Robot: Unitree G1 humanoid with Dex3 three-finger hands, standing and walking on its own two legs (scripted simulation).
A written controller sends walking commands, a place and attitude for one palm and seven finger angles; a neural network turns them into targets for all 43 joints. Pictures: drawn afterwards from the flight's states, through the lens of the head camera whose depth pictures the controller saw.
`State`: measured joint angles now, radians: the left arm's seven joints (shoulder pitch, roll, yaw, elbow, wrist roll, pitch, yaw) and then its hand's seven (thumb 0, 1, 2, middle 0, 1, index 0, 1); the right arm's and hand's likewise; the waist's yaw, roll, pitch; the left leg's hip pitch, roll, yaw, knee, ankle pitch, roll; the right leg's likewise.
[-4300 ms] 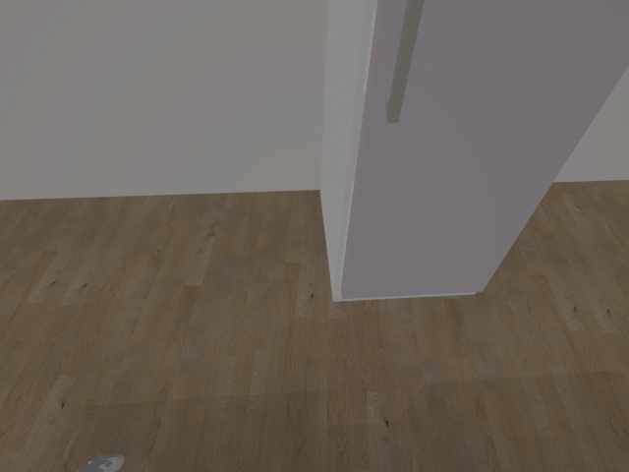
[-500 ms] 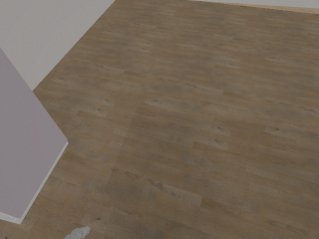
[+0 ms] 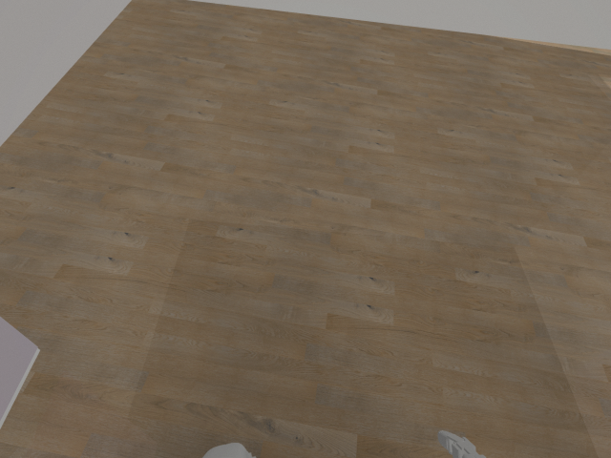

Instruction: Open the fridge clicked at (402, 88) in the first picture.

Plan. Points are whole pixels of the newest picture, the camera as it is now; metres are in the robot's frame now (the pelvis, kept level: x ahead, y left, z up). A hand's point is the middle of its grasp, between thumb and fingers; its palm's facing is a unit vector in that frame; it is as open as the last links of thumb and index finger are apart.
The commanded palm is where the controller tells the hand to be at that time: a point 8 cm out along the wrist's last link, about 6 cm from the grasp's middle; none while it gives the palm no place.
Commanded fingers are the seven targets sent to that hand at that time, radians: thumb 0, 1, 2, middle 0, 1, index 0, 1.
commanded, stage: walk to a spot facing it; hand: left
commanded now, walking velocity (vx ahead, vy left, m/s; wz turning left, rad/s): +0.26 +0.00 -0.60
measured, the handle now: out of the picture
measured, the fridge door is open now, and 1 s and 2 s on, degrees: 0 0 0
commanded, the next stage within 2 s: turn to face it in 0.32 s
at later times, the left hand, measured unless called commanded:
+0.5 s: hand (261, 318) +0.36 +0.10 -0.16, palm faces -0.28 -0.94 -0.22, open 7.4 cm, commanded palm none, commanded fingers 0.00 0.90 0.90 -0.20 -0.30 -0.20 -0.30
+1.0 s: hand (207, 341) +0.31 +0.19 -0.17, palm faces +0.02 -0.98 -0.21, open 7.4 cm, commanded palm none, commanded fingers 0.00 0.90 0.90 -0.20 -0.30 -0.20 -0.30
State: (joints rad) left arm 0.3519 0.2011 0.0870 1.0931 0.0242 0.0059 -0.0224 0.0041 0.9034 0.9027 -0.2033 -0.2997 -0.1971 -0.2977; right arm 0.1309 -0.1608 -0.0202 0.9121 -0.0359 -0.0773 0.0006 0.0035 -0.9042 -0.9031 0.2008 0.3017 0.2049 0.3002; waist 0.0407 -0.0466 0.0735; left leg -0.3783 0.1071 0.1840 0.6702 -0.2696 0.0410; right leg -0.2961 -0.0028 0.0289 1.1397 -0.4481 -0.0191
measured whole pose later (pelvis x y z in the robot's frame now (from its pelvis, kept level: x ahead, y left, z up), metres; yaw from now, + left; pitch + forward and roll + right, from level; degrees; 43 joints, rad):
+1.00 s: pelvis +0.24 -0.01 +0.01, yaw -2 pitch +2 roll -2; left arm 0.18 0.23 0.09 0.97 0.02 0.05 0.02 0.00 0.91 0.90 -0.20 -0.30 -0.20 -0.30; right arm 0.23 -0.16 -0.04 0.95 -0.03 0.00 -0.01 0.01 -0.91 -0.90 0.20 0.30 0.20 0.30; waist -0.01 -0.04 0.06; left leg -0.32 0.03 0.09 0.58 -0.30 0.05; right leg -0.49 -0.08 -0.08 1.12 -0.45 0.07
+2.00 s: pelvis +0.20 -0.03 +0.02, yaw +35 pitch +1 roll -2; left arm 0.19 0.28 0.09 0.91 0.02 0.06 0.01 0.00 0.91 0.90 -0.20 -0.30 -0.19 -0.30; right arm 0.15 -0.21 -0.04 0.90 -0.02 0.02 0.01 0.00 -0.90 -0.90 0.20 0.30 0.21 0.30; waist 0.01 -0.03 0.09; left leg -0.27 -0.02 -0.01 0.50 -0.25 0.06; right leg -0.49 -0.10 -0.03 1.07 -0.41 0.11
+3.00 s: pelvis +0.16 -0.05 +0.02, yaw +72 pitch +0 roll -2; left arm 0.16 0.26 0.07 0.89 0.02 0.06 0.01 0.00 0.91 0.90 -0.20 -0.30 -0.19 -0.30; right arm 0.17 -0.21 -0.04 0.90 -0.02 0.02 0.01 0.00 -0.90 -0.90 0.20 0.30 0.21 0.30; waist 0.00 -0.02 0.07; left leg -0.26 -0.04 -0.07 0.48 -0.21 0.05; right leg -0.46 -0.08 -0.01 1.00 -0.42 0.11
